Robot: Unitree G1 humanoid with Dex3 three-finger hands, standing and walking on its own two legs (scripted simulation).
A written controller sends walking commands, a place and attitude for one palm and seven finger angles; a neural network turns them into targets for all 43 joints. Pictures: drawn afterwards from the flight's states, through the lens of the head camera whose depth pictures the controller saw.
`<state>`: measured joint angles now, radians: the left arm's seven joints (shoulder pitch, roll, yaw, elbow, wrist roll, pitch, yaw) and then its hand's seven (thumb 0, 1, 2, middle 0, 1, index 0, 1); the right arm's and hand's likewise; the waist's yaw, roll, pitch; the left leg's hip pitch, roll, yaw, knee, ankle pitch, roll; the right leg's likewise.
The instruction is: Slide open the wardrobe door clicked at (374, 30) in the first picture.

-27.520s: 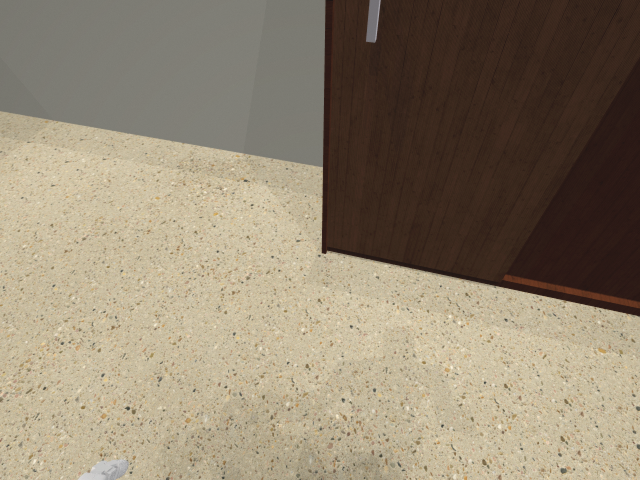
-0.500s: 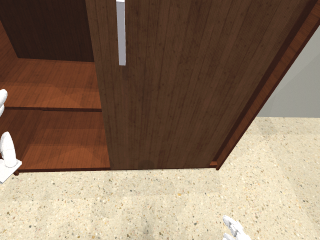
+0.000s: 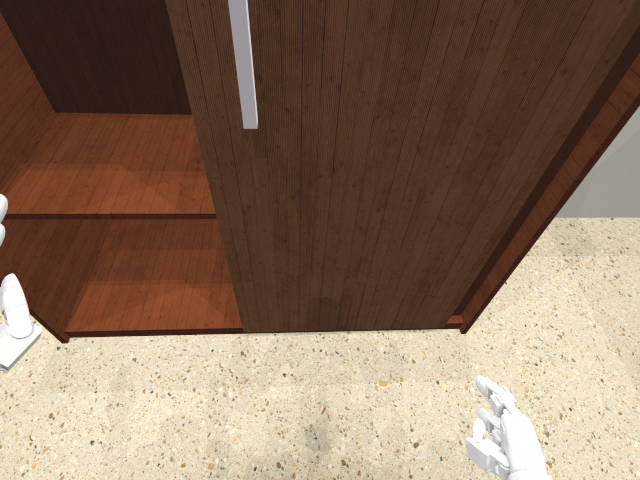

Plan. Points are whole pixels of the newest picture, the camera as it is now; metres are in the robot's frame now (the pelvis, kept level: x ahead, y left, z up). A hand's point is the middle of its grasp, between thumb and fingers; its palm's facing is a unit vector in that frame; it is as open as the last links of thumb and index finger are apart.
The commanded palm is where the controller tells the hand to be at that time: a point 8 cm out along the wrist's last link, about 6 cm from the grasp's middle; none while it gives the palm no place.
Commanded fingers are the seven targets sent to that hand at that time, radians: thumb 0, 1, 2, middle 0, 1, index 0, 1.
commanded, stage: let the arm hang, fingers relaxed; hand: left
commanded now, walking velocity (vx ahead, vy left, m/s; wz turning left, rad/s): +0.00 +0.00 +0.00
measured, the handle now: (245, 59) +0.62 +0.15 +0.21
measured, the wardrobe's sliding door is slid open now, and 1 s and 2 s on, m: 0.57 0.57 0.57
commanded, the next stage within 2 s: look to check the result in 1.12 s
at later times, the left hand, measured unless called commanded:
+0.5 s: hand out of the picture -0.06 +0.19 -0.18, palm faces +0.04 -0.98 -0.18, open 7.1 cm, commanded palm none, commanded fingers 0.00 0.90 0.90 -0.20 -0.30 -0.20 -0.30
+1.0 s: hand out of the picture +0.03 +0.22 -0.16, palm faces +0.02 -0.97 -0.26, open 7.4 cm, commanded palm none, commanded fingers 0.00 0.90 0.90 -0.20 -0.30 -0.20 -0.30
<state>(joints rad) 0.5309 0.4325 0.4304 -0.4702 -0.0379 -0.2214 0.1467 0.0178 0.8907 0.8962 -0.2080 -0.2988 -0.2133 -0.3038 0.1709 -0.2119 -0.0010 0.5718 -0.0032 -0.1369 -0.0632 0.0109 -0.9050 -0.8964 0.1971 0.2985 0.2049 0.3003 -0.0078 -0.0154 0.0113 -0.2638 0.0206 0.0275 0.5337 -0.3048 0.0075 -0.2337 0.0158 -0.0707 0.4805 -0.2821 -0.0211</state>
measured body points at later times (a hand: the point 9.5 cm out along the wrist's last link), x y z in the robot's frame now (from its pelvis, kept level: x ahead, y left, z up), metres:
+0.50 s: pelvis -0.03 +0.00 +0.00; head +0.00 +0.02 +0.45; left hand -0.06 +0.24 -0.16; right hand -0.02 -0.25 -0.14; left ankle -0.02 +0.11 -0.74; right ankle -0.02 -0.10 -0.74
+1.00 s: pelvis -0.03 +0.01 +0.01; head -0.02 +0.01 +0.46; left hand +0.03 +0.27 -0.14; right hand +0.02 -0.24 -0.14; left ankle -0.02 +0.11 -0.74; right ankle -0.02 -0.10 -0.74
